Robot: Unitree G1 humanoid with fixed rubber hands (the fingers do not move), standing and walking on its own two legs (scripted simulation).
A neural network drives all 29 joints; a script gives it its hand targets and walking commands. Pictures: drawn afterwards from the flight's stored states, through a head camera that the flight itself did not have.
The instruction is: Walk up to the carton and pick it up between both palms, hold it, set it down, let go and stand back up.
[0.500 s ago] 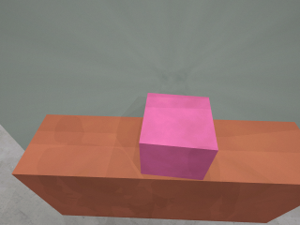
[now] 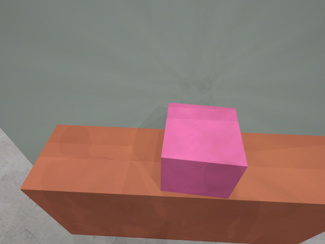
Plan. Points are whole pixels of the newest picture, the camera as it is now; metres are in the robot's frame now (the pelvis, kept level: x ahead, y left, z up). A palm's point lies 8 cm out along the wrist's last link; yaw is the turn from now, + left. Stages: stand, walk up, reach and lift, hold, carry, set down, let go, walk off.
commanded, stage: stand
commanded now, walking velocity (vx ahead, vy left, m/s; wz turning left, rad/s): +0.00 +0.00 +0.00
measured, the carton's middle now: (197, 149) +0.46 -0.10 -0.10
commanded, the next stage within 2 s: none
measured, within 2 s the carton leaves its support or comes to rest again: neither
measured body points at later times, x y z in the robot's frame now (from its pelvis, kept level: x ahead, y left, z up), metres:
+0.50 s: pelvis +0.02 +0.02 +0.00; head +0.02 +0.03 +0.45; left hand -0.01 +0.23 -0.17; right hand -0.03 -0.18 -0.16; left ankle -0.02 +0.08 -0.74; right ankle -0.01 -0.15 -0.74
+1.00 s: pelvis +0.03 +0.02 +0.00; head +0.05 +0.02 +0.45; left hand -0.01 +0.22 -0.17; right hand -0.02 -0.19 -0.17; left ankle -0.02 +0.08 -0.74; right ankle -0.01 -0.15 -0.74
